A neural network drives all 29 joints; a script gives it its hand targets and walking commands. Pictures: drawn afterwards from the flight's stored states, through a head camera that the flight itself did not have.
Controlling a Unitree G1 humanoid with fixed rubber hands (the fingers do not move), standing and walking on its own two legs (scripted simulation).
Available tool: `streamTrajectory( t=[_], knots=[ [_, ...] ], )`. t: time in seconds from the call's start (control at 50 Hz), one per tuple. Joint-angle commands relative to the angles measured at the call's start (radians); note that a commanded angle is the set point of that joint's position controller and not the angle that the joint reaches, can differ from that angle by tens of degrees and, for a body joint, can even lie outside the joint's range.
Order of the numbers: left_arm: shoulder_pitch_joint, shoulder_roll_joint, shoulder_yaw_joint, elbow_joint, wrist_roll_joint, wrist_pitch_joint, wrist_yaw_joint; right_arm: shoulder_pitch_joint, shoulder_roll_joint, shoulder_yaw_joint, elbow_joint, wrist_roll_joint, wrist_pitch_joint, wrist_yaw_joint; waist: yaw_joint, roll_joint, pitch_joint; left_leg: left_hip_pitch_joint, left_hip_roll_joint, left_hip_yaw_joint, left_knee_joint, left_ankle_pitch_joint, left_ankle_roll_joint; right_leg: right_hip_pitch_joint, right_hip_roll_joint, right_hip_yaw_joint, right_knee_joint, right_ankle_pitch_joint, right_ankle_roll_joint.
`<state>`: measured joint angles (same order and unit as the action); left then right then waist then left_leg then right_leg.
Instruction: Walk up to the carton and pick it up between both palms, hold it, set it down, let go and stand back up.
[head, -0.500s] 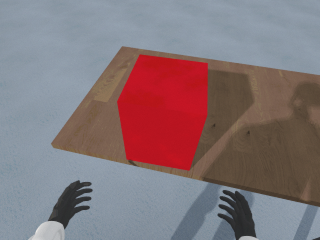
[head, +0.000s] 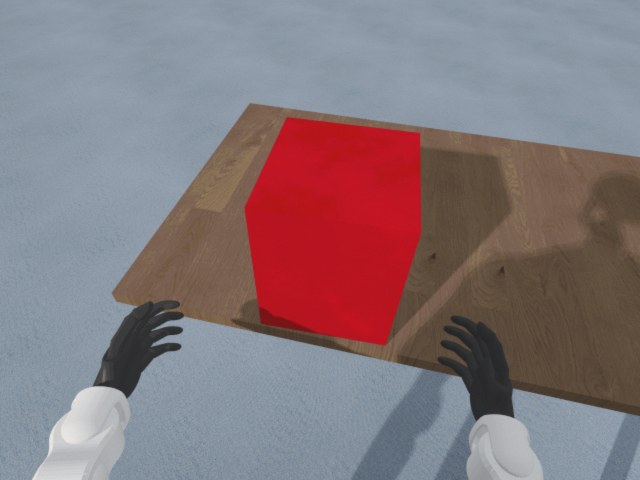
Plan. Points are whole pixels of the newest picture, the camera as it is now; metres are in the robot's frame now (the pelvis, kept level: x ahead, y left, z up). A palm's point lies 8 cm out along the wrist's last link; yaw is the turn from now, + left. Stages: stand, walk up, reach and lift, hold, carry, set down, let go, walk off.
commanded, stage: reach and lift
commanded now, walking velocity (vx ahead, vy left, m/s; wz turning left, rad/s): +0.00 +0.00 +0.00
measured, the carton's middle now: (336, 232) +0.46 +0.01 +0.05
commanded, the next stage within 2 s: none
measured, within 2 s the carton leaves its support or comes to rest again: neither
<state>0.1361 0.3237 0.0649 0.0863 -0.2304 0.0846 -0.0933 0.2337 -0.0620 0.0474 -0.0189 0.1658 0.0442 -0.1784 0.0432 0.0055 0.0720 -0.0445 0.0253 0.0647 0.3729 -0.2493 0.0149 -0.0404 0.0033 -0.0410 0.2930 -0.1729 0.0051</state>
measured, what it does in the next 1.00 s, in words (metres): stands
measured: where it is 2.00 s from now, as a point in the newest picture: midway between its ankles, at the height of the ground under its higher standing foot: outside the picture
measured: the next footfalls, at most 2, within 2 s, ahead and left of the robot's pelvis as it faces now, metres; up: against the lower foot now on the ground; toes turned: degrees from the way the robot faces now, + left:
none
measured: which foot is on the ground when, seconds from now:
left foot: down 0.00-1.00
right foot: down 0.00-1.00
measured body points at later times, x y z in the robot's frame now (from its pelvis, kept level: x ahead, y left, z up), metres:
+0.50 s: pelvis -0.02 +0.00 +0.00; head -0.02 +0.02 +0.45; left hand +0.32 +0.24 +0.10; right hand +0.31 -0.17 +0.09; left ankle -0.02 +0.10 -0.75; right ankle +0.00 -0.12 -0.75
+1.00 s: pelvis -0.01 -0.01 +0.00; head -0.01 +0.01 +0.45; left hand +0.39 +0.23 +0.15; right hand +0.37 -0.17 +0.14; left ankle -0.02 +0.10 -0.75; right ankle +0.00 -0.12 -0.75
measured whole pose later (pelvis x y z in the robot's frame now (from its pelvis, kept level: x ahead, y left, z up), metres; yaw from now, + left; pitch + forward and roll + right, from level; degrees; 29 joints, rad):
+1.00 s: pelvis -0.01 -0.01 +0.00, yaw +1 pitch -1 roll -2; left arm -0.63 0.38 0.17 0.39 -0.18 0.55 -0.08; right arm -0.52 -0.15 -0.03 0.31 0.32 0.39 -0.25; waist -0.03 -0.02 0.01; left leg -0.14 0.03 0.03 0.40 -0.24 0.00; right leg -0.11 0.02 -0.05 0.29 -0.15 -0.01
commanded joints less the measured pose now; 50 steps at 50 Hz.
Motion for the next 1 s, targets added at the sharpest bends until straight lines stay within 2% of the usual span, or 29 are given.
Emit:
streamTrajectory(
  t=[0.0, 0.08, 0.24, 0.36, 0.44, 0.58, 0.74, 0.84, 0.98],
  knots=[
    [-0.254, 0.131, 0.051, -0.128, -0.012, -0.023, 0.005, -0.219, -0.054, -0.04, -0.134, -0.005, -0.023, -0.01, -0.013, 0.069, -0.122, -0.009, 0.01, -0.05, -0.042, 0.356, -0.052, 0.018, -0.01, 0.074, -0.033, 0.079, -0.055],
    [-0.337, 0.127, 0.053, -0.13, -0.015, 0.037, 0.012, -0.304, -0.06, -0.043, -0.123, 0.012, 0.016, -0.023, -0.012, 0.065, -0.143, -0.019, 0.01, -0.048, -0.042, 0.341, -0.049, 0.028, -0.003, 0.073, -0.026, 0.077, -0.053],
    [-0.526, 0.121, 0.1, -0.133, 0.017, 0.218, 0.021, -0.51, -0.084, -0.072, -0.071, 0.056, 0.128, -0.05, -0.017, 0.067, -0.172, -0.035, 0.011, -0.041, -0.057, 0.294, -0.044, 0.047, 0.008, 0.067, -0.023, 0.071, -0.044],
    [-0.63, 0.119, 0.132, -0.14, 0.053, 0.318, 0.022, -0.614, -0.105, -0.075, -0.036, 0.085, 0.186, -0.059, -0.027, 0.084, -0.233, -0.013, 0.005, -0.029, -0.053, 0.32, -0.043, 0.078, 0.017, 0.057, -0.016, 0.117, -0.034],
    [-0.712, 0.133, 0.147, -0.125, 0.057, 0.368, 0.021, -0.701, -0.125, -0.082, -0.037, 0.096, 0.215, -0.066, -0.036, 0.074, -0.259, -0.027, 0.001, -0.026, -0.052, 0.328, -0.039, 0.095, 0.021, 0.053, -0.014, 0.143, -0.027],
    [-0.871, 0.156, 0.155, -0.055, 0.051, 0.408, 0.018, -0.837, -0.136, -0.088, 0.015, 0.108, 0.263, -0.069, -0.051, 0.071, -0.3, -0.043, -0.004, -0.021, -0.047, 0.305, -0.035, 0.094, 0.02, 0.045, -0.008, 0.149, -0.015],
    [-1.005, 0.195, 0.159, 0.033, 0.046, 0.425, 0.014, -0.97, -0.161, -0.097, 0.06, 0.121, 0.294, -0.074, -0.065, 0.051, -0.381, -0.039, -0.015, -0.025, -0.021, 0.362, -0.035, 0.106, 0.024, 0.039, 0.005, 0.228, -0.004],
    [-1.083, 0.209, 0.155, 0.086, 0.053, 0.432, 0.015, -1.046, -0.183, -0.103, 0.12, 0.136, 0.305, -0.074, -0.075, 0.07, -0.416, -0.013, -0.018, -0.032, 0.002, 0.438, -0.049, 0.099, 0.03, 0.033, 0.008, 0.292, -0.004],
    [-1.224, 0.228, 0.133, 0.189, 0.051, 0.432, 0.023, -1.191, -0.212, -0.118, 0.221, 0.152, 0.317, -0.065, -0.087, 0.077, -0.466, -0.009, -0.019, -0.043, 0.02, 0.471, -0.058, 0.075, 0.035, 0.026, 0.011, 0.326, -0.007]
  ],
)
